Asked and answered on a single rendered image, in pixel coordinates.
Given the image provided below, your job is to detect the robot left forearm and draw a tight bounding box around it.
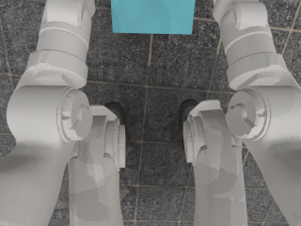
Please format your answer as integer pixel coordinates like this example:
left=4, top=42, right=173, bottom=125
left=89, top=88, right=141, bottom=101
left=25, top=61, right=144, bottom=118
left=6, top=0, right=96, bottom=122

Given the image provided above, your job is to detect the carton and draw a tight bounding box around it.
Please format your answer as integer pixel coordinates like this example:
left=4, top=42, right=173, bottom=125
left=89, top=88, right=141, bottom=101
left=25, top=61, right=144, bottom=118
left=110, top=0, right=196, bottom=35

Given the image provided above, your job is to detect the robot right forearm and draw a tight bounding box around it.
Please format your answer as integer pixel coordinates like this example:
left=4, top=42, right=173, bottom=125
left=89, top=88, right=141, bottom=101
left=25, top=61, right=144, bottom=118
left=212, top=0, right=301, bottom=90

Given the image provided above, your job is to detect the robot foot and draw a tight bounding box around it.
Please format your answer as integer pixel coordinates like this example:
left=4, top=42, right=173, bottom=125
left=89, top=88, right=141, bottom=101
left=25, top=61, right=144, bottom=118
left=179, top=99, right=198, bottom=151
left=104, top=102, right=126, bottom=129

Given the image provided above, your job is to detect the robot left foot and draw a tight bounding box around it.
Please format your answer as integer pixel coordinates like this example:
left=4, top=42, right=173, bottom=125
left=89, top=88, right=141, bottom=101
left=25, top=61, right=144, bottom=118
left=104, top=102, right=126, bottom=129

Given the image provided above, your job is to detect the robot left upper arm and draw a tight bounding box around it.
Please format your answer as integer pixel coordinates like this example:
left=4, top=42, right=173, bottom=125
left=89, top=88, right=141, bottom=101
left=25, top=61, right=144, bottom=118
left=0, top=85, right=93, bottom=226

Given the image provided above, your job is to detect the robot right upper arm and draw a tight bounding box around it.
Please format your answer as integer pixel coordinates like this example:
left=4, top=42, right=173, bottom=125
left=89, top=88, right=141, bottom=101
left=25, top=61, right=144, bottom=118
left=225, top=86, right=301, bottom=226

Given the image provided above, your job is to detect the robot right foot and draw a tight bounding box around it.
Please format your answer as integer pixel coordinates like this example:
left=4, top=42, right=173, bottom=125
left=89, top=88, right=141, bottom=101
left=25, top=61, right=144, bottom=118
left=179, top=99, right=198, bottom=151

